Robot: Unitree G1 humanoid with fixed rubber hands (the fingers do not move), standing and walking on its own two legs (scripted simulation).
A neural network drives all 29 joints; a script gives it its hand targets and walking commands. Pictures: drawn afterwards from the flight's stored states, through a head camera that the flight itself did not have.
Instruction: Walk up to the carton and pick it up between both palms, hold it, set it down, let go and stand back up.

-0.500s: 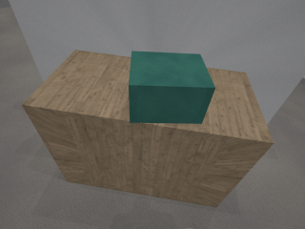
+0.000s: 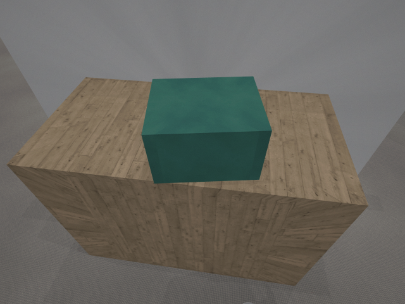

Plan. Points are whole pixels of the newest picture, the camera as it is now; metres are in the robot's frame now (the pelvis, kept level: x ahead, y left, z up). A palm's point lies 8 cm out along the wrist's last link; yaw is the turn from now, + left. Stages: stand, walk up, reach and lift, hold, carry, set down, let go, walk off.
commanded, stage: walk up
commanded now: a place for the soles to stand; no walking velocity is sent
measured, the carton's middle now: (204, 128) +0.56 +0.01 +0.02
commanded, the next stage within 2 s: none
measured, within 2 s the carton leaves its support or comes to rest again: neither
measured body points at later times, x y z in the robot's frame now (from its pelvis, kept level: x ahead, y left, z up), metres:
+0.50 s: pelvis +0.10 +0.00 +0.00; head +0.12 -0.04 +0.45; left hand +0.15 +0.32 -0.09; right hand +0.16 -0.27 -0.16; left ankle +0.18 +0.12 -0.68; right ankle +0.10 -0.13 -0.72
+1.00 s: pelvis +0.18 +0.12 +0.00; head +0.19 +0.17 +0.44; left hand +0.23 +0.40 -0.17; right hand +0.20 -0.20 -0.09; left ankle +0.21 +0.15 -0.72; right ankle +0.18 -0.08 -0.66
